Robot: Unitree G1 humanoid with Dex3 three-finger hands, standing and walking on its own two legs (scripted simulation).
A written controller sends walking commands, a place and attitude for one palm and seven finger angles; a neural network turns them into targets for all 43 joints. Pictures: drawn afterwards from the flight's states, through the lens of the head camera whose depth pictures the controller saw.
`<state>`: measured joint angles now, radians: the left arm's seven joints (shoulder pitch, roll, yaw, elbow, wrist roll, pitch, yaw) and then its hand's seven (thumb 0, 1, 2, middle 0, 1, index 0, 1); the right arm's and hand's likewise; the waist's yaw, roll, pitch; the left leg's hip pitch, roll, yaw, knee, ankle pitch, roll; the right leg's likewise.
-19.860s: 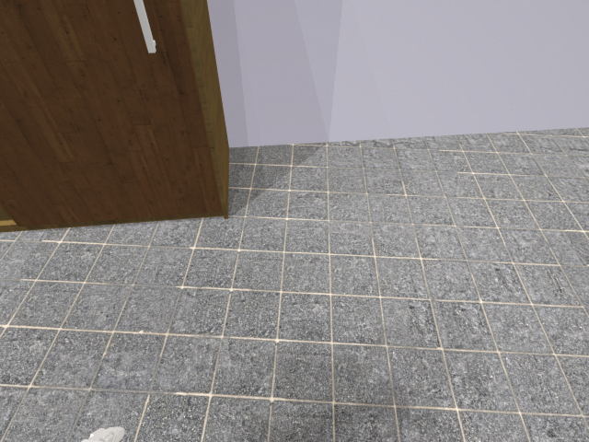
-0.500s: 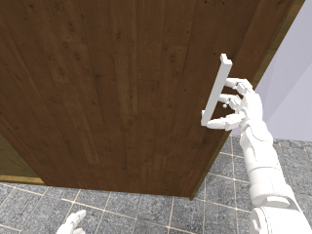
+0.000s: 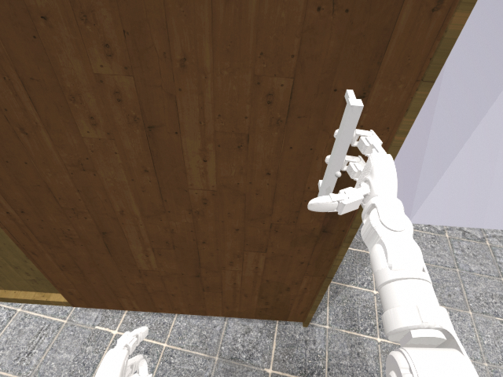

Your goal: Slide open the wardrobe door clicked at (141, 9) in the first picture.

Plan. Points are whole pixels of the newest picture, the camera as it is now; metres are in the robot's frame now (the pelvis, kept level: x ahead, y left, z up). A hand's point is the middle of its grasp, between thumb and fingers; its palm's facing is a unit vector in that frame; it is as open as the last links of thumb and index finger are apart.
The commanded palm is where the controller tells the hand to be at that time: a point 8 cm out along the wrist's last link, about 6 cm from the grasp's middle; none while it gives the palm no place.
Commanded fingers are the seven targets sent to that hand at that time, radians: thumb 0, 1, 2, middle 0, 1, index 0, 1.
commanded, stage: slide the fingers in behind the handle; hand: right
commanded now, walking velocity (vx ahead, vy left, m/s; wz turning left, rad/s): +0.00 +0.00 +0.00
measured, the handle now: (335, 152) +0.46 -0.10 +0.14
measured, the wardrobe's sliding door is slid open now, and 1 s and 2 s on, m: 0.00 0.00 0.00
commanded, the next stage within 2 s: grip the handle and tug to test in 0.94 s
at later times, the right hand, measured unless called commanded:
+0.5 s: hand (333, 174) +0.40 -0.09 +0.15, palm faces +0.01 +1.00 +0.01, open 14.2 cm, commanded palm +0.37 -0.13 +0.15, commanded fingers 0.00 0.50 -0.30 0.30 1.20 0.30 1.20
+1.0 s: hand (331, 174) +0.40 -0.09 +0.15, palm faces +0.00 +1.00 +0.01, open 14.3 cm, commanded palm +0.37 -0.13 +0.15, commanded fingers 0.00 0.50 -0.30 0.30 1.20 0.30 1.20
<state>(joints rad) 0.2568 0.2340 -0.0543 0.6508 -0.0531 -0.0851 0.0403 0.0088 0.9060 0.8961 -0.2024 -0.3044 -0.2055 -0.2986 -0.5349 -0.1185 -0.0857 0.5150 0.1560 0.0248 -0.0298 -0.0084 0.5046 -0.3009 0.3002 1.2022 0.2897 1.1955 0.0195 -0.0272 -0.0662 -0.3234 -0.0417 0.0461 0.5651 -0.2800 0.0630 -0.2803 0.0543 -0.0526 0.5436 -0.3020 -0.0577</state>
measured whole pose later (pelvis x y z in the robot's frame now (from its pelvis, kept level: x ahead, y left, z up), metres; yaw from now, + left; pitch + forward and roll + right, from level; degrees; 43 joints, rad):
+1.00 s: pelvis +0.01 +0.01 +0.00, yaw +0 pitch +1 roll -1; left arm 0.25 0.24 -0.05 0.64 -0.05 -0.06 0.04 0.01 0.91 0.90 -0.20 -0.30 -0.21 -0.30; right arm -0.48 -0.11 -0.06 0.44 0.16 0.06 -0.05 -0.01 0.50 -0.30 0.25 1.18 0.25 1.17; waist 0.02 -0.03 -0.06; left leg -0.28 -0.06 0.05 0.52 -0.27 0.07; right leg -0.24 0.04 -0.05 0.51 -0.30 -0.05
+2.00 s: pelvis +0.01 +0.00 +0.00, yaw +0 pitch +2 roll +0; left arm 0.26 0.23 -0.05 0.65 -0.05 -0.03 0.03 0.01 0.91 0.90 -0.20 -0.30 -0.21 -0.30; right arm -0.52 -0.10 -0.05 0.48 0.14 0.06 -0.07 0.00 -0.72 -0.85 0.37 1.38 0.37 1.37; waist 0.03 -0.03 -0.06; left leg -0.28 -0.05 0.04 0.52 -0.27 0.07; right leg -0.24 0.04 -0.05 0.51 -0.30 -0.05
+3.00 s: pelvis +0.04 +0.00 +0.00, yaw -3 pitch +3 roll +0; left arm 0.19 0.20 -0.04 0.62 -0.03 0.03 0.00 0.01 0.91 0.90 -0.20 -0.30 -0.20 -0.30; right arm -0.44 -0.02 0.10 0.25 0.11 0.17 -0.17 0.01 -0.76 -0.84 0.35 1.37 0.33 1.39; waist -0.02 -0.04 -0.06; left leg -0.27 -0.03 0.09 0.56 -0.34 0.06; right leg -0.25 0.08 0.03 0.55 -0.34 -0.06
